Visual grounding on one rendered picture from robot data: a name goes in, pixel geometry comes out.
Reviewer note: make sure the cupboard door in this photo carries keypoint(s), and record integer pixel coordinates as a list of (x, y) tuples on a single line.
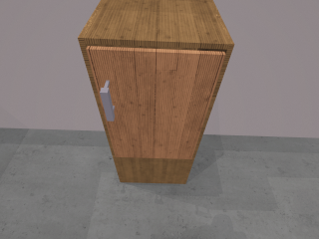
[(161, 97)]

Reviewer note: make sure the handle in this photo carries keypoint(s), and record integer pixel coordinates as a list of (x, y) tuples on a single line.
[(107, 102)]

